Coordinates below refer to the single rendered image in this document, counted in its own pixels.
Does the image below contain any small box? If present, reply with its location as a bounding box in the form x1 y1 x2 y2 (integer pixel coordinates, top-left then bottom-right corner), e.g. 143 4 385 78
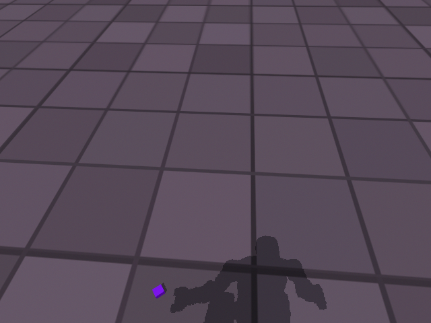
152 284 165 299

